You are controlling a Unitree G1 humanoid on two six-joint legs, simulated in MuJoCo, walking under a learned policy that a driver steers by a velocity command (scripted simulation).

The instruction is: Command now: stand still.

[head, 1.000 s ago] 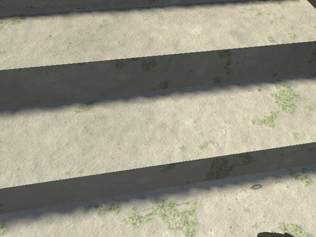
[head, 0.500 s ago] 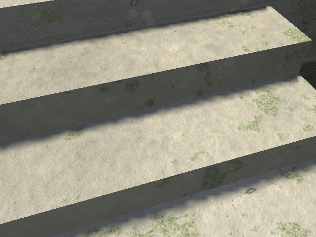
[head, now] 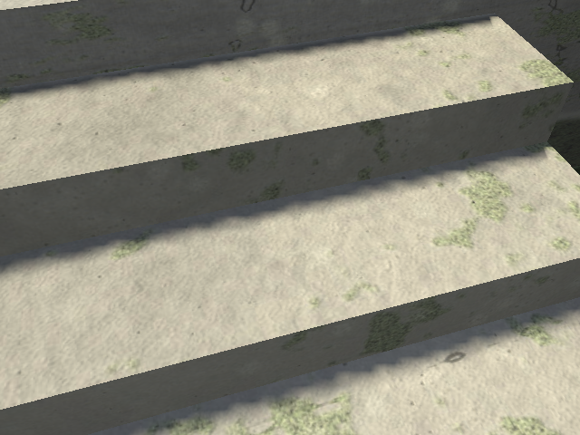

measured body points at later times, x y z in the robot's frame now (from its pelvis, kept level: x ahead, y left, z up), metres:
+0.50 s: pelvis +0.00 +0.00 +0.00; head +0.00 +0.00 +0.45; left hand -0.03 +0.20 -0.16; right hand -0.03 -0.21 -0.16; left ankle +0.00 +0.09 -0.75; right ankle -0.02 -0.10 -0.75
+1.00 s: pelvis +0.11 -0.04 -0.01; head +0.11 -0.04 +0.44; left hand +0.03 +0.19 -0.16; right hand +0.15 -0.27 -0.15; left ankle +0.04 +0.07 -0.48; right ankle +0.03 -0.10 -0.75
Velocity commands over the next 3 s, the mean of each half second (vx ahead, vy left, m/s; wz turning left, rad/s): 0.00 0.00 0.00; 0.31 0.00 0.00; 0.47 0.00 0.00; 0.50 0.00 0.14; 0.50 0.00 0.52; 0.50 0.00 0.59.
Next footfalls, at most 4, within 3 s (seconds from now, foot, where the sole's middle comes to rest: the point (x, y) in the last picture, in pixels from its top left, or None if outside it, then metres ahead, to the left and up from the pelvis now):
1.22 left None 0.39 0.04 -0.60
1.74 right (369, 253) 0.78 -0.14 -0.43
2.30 left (272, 99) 1.08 0.06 -0.25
2.82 right None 1.49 0.05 -0.07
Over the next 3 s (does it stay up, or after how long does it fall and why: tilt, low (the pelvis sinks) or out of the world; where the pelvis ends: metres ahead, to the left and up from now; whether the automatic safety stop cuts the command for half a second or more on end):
stays up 1.37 0.09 0.63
